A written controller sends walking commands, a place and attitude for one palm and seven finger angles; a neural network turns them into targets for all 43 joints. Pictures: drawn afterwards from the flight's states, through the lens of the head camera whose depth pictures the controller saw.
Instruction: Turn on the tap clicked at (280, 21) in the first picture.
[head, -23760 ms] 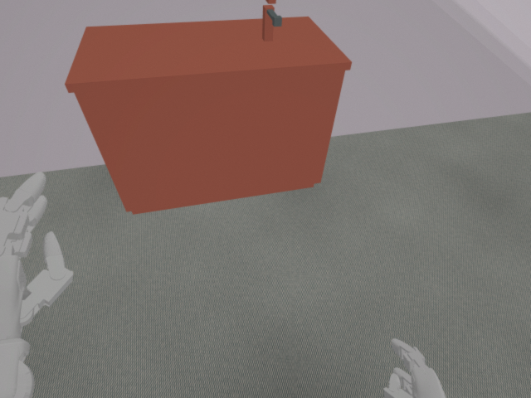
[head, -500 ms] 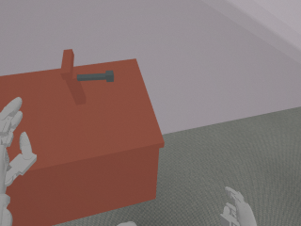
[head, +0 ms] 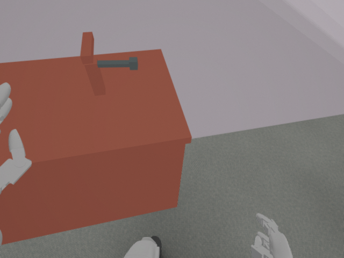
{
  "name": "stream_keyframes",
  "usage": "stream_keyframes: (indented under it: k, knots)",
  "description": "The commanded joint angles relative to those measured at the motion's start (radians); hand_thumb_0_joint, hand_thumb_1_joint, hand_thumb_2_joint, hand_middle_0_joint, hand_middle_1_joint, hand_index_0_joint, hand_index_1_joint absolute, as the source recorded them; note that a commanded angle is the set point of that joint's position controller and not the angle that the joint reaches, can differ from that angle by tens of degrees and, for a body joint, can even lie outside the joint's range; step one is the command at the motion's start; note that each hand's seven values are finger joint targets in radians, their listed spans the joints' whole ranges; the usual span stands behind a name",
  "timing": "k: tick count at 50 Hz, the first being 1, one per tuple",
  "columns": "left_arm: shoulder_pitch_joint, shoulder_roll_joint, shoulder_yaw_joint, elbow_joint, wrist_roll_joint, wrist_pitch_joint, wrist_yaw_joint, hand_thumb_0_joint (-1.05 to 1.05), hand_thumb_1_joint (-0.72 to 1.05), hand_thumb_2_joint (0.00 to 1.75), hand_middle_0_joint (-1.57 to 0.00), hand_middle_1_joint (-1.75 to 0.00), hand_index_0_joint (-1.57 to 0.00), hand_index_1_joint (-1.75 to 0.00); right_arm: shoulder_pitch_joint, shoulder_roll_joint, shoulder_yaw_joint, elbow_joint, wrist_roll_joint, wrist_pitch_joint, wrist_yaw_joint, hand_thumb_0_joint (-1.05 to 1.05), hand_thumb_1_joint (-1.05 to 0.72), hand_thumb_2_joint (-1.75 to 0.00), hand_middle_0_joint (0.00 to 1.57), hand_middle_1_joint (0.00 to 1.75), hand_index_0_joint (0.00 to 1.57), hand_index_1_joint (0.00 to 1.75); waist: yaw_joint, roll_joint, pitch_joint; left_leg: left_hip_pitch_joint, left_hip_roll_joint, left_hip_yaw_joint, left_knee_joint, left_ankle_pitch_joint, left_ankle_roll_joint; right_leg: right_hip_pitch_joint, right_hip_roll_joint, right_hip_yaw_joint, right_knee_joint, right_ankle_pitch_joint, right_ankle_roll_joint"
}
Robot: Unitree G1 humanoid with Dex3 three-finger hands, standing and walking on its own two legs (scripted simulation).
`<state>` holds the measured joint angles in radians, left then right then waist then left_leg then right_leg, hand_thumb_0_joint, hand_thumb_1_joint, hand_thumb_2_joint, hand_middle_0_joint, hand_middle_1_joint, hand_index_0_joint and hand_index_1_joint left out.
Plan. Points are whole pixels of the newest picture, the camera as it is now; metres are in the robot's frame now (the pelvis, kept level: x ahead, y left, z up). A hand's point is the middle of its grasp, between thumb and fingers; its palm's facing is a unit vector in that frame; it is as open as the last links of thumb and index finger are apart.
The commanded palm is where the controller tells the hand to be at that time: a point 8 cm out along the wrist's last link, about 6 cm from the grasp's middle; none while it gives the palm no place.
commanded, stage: step back with the hand held close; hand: left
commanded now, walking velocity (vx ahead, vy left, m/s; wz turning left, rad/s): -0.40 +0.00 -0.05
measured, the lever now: (133, 63) +0.63 +0.17 +0.10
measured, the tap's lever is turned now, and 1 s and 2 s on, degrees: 81 81 81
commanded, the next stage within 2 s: stop stepping back and stand still in 0.14 s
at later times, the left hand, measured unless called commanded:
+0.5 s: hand out of the picture +0.12 +0.24 +0.19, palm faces +0.37 -0.82 -0.44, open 7.4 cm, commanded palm +0.07 +0.28 +0.20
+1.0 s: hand out of the picture +0.10 +0.24 +0.18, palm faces +0.40 -0.85 -0.35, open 7.4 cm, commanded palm +0.05 +0.29 +0.20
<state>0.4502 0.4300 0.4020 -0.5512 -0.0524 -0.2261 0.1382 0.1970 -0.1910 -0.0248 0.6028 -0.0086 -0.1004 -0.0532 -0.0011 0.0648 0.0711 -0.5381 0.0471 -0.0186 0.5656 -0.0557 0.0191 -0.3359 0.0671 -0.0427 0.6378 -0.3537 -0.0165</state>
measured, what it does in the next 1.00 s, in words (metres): walks backwards: left foot, then right foot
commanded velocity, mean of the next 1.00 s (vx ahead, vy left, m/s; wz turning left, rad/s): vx -0.01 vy -0.01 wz -0.01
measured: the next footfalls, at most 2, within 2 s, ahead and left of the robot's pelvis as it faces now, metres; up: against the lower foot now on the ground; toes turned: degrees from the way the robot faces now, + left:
left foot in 0.24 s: +0.01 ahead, +0.16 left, +0.00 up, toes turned +2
right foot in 0.46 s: -0.01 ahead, -0.09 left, +0.00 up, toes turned -1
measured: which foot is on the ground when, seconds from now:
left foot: down 0.00-0.02, up 0.04-0.22, down 0.24-0.48, up 0.50-0.64, down 0.66-1.00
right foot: down 0.00-0.24, up 0.26-0.44, down 0.46-1.00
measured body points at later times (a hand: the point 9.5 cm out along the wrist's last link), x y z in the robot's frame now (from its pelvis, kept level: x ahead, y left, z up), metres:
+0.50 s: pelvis -0.09 +0.01 +0.01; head -0.08 +0.01 +0.46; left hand +0.10 +0.28 +0.21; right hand +0.07 -0.22 -0.08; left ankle -0.04 +0.15 -0.71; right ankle -0.05 -0.09 -0.72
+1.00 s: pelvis -0.11 +0.00 +0.02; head -0.12 +0.01 +0.47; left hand +0.07 +0.29 +0.20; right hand +0.04 -0.24 -0.07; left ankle -0.10 +0.12 -0.72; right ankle -0.05 -0.09 -0.72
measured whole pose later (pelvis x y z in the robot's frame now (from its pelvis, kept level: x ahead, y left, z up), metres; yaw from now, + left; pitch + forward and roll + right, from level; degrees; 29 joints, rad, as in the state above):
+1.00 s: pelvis -0.11 +0.00 +0.02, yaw +0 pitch -3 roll +0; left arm 0.48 0.33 0.30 -0.45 -0.04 -0.17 0.15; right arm 0.23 -0.21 -0.01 0.68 0.01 -0.11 -0.06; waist 0.00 0.00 0.01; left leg -0.21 0.01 -0.02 0.53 -0.26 0.00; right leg -0.26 0.03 -0.04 0.48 -0.18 -0.04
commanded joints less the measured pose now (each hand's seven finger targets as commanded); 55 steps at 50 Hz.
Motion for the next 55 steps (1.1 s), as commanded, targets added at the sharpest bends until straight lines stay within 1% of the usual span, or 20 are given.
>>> stream_keyframes:
  k: [1,2,3,5,9,10,11,12,14,17,21,25,31,34,35,37,39,43,50,55]
  knots:
    - [-0.001,0.128,0.038,-0.184,-0.002,-0.037,0.008,0.0,0.9,0.9,-0.2,-0.3,-0.2,-0.3,-0.085,-0.118,-0.055,-0.139,0.028,-0.047,-0.006,0.0,-0.9,-0.9,0.2,0.3,0.2,0.3,0.027,-0.373,-0.148,0.228,-0.117,0.033,0.637,-0.451,-0.092,-0.334,-0.428,0.482,-0.505,-0.297,-0.214]
    - [-0.029,0.118,0.044,-0.142,0.001,0.001,0.014,0.0,0.9,0.9,-0.2,-0.3,-0.2,-0.3,-0.097,-0.136,-0.05,-0.117,0.007,-0.034,0.002,0.0,-0.9,-0.9,0.2,0.3,0.2,0.3,0.014,-0.371,-0.116,0.143,-0.111,-0.021,0.866,-0.452,-0.081,-0.377,-0.47,0.501,-0.517,-0.18,-0.243]
    - [-0.069,0.086,0.007,-0.176,-0.01,0.013,0.009,0.0,0.9,0.9,-0.2,-0.3,-0.2,-0.3,-0.102,-0.073,-0.01,-0.117,0.007,-0.028,0.007,0.0,-0.9,-0.9,0.2,0.3,0.2,0.3,-0.009,-0.322,-0.093,0.083,-0.048,-0.079,0.894,-0.411,-0.064,-0.315,-0.42,0.371,-0.419,-0.056,-0.196]
    - [-0.143,0.141,0.057,-0.17,0.0,-0.007,0.015,0.0,0.9,0.9,-0.2,-0.3,-0.2,-0.3,-0.133,-0.082,0.014,-0.12,-0.005,-0.024,-0.006,0.0,-0.9,-0.9,0.2,0.3,0.2,0.3,-0.018,-0.24,-0.089,0.085,0.0,-0.046,0.574,-0.403,-0.057,-0.147,-0.334,0.239,-0.322,0.172,-0.113]
    - [-0.122,0.133,0.068,-0.249,0.018,-0.033,0.038,0.0,0.9,0.9,-0.2,-0.3,-0.2,-0.3,-0.093,-0.095,-0.008,-0.096,-0.004,-0.054,-0.034,0.0,-0.9,-0.9,0.2,0.3,0.2,0.3,-0.007,-0.104,-0.199,0.288,-0.031,0.067,-0.147,-0.252,-0.019,0.049,-0.3,0.215,-0.137,0.401,-0.068]
    - [-0.105,0.132,0.068,-0.3,0.011,-0.049,0.038,0.0,0.9,0.9,-0.2,-0.3,-0.2,-0.3,-0.079,-0.118,-0.024,-0.114,-0.002,-0.063,-0.035,0.0,-0.9,-0.9,0.2,0.3,0.2,0.3,-0.002,0.003,-0.218,0.368,0.041,0.025,-0.226,-0.112,0.001,0.023,-0.237,0.165,-0.035,0.401,-0.032]
    - [-0.092,0.133,0.077,-0.346,0.005,-0.063,0.037,0.0,0.9,0.9,-0.2,-0.3,-0.2,-0.3,-0.078,-0.156,-0.038,-0.14,0.001,-0.076,-0.029,0.0,-0.9,-0.9,0.2,0.3,0.2,0.3,0.015,0.227,-0.232,0.43,0.238,-0.195,-0.244,0.178,0.08,-0.11,-0.117,0.079,0.132,0.178,0.029]
    - [-0.041,0.139,0.091,-0.292,0.0,-0.066,0.04,0.0,0.9,0.9,-0.2,-0.3,-0.2,-0.3,-0.083,-0.156,-0.054,-0.152,0.007,-0.078,-0.023,0.0,-0.9,-0.9,0.2,0.3,0.2,0.3,0.009,0.281,-0.222,0.479,0.348,-0.239,-0.215,0.447,0.12,-0.22,-0.057,0.056,0.306,-0.151,0.042]
    - [-0.019,0.105,0.085,-0.306,-0.023,-0.05,0.019,0.0,0.9,0.9,-0.2,-0.3,-0.2,-0.3,-0.068,-0.137,-0.052,-0.136,-0.004,-0.09,0.002,0.0,-0.9,-0.9,0.2,0.3,0.2,0.3,-0.022,0.256,-0.204,0.326,0.31,-0.254,-0.224,0.214,0.146,-0.201,-0.055,0.128,0.507,-0.156,0.046]
    - [-0.005,0.096,0.094,-0.308,-0.015,-0.022,0.021,0.0,0.9,0.9,-0.2,-0.3,-0.2,-0.3,-0.068,-0.148,-0.067,-0.145,0.027,-0.095,0.027,0.0,-0.9,-0.9,0.2,0.3,0.2,0.3,0.002,0.145,-0.18,0.328,0.223,-0.087,-0.207,-0.07,0.087,-0.113,-0.072,0.044,0.224,-0.085,0.044]
    - [-0.012,0.093,0.063,-0.177,0.011,0.014,0.02,0.0,0.9,0.9,-0.2,-0.3,-0.2,-0.3,-0.081,-0.146,-0.035,-0.153,0.024,-0.068,0.015,0.0,-0.9,-0.9,0.2,0.3,0.2,0.3,-0.001,0.096,-0.146,0.135,0.133,-0.07,-0.184,-0.54,0.04,0.22,-0.036,-0.008,-0.21,0.061,0.021]
    - [-0.061,0.111,0.043,-0.126,0.004,0.033,0.019,0.0,0.9,0.9,-0.2,-0.3,-0.2,-0.3,-0.056,-0.127,-0.047,-0.119,0.026,-0.052,-0.004,0.0,-0.9,-0.9,0.2,0.3,0.2,0.3,-0.011,-0.338,-0.123,0.182,-0.053,0.024,0.38,-0.376,-0.009,-0.029,-0.341,0.439,-0.486,-0.268,-0.148]
    - [-0.066,0.12,0.045,-0.156,0.013,0.017,0.045,0.0,0.9,0.9,-0.2,-0.3,-0.2,-0.3,-0.098,-0.121,-0.018,-0.103,0.015,-0.049,-0.026,0.0,-0.9,-0.9,0.2,0.3,0.2,0.3,-0.023,-0.104,-0.122,0.36,-0.036,0.036,-0.086,-0.323,0.024,-0.023,-0.246,0.212,-0.345,-0.186,-0.082]
    - [-0.032,0.123,0.054,-0.199,0.011,0.008,0.046,0.0,0.9,0.9,-0.2,-0.3,-0.2,-0.3,-0.087,-0.172,-0.035,-0.137,0.025,-0.06,-0.028,0.0,-0.9,-0.9,0.2,0.3,0.2,0.3,0.004,0.179,-0.14,0.329,0.161,-0.247,-0.315,-0.287,0.107,0.036,-0.042,0.021,-0.012,-0.007,0.005]
    - [-0.027,0.123,0.06,-0.165,0.017,0.011,0.04,0.0,0.9,0.9,-0.2,-0.3,-0.2,-0.3,-0.105,-0.144,-0.025,-0.118,0.023,-0.06,-0.026,0.0,-0.9,-0.9,0.2,0.3,0.2,0.3,-0.006,0.233,-0.107,0.193,0.173,-0.289,-0.388,-0.514,0.105,0.071,-0.047,0.024,0.018,-0.069,0.022]
    - [-0.056,0.133,0.07,-0.173,0.026,0.009,0.033,0.0,0.9,0.9,-0.2,-0.3,-0.2,-0.3,-0.101,-0.138,-0.023,-0.119,0.022,-0.067,-0.024,0.0,-0.9,-0.9,0.2,0.3,0.2,0.3,-0.003,0.203,-0.035,0.082,0.141,-0.236,-0.356,-0.545,0.102,0.156,-0.053,0.027,-0.082,0.038,0.023]
    - [-0.025,0.099,0.053,-0.086,0.025,0.004,0.026,0.0,0.9,0.9,-0.2,-0.3,-0.2,-0.3,-0.081,-0.142,-0.024,-0.099,0.023,-0.075,-0.017,0.0,-0.9,-0.9,0.2,0.3,0.2,0.3,0.004,-0.002,-0.068,0.085,0.082,-0.147,-0.228,-0.43,0.075,0.259,-0.073,0.06,-0.242,0.113,0.021]
    - [-0.054,0.079,0.01,-0.075,0.013,0.001,0.015,0.0,0.9,0.9,-0.2,-0.3,-0.2,-0.3,-0.056,-0.133,-0.036,-0.086,0.019,-0.068,-0.008,0.0,-0.9,-0.9,0.2,0.3,0.2,0.3,-0.02,-0.188,-0.073,0.244,-0.041,-0.005,0.07,-0.357,0.02,0.011,-0.281,0.368,-0.472,-0.225,-0.084]
    - [-0.083,0.084,0.012,-0.121,0.021,-0.001,0.037,0.0,0.9,0.9,-0.2,-0.3,-0.2,-0.3,-0.102,-0.137,-0.015,-0.107,0.015,-0.068,-0.017,0.0,-0.9,-0.9,0.2,0.3,0.2,0.3,-0.001,0.051,-0.06,0.238,0.065,-0.149,-0.277,-0.408,0.057,0.097,-0.11,0.134,-0.289,-0.031,-0.004]
    - [-0.083,0.08,0.017,-0.124,0.02,-0.003,0.036,0.0,0.9,0.9,-0.2,-0.3,-0.2,-0.3,-0.096,-0.135,-0.022,-0.119,0.017,-0.077,-0.011,0.0,-0.9,-0.9,0.2,0.3,0.2,0.3,0.009,-0.013,-0.13,0.254,0.05,-0.104,-0.226,-0.214,0.041,0.225,-0.115,0.126,-0.274,0.198,-0.003]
